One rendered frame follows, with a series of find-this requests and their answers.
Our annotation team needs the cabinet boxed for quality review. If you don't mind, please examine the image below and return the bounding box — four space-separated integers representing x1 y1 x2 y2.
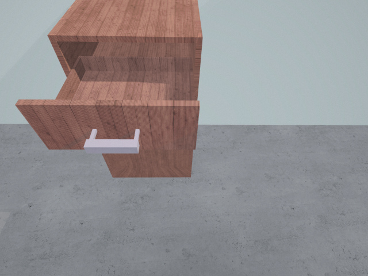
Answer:
47 0 203 178

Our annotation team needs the handle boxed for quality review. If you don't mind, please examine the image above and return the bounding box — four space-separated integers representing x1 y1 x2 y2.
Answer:
84 129 140 154

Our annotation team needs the drawer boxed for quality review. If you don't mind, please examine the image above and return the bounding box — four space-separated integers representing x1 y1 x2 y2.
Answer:
15 56 200 150

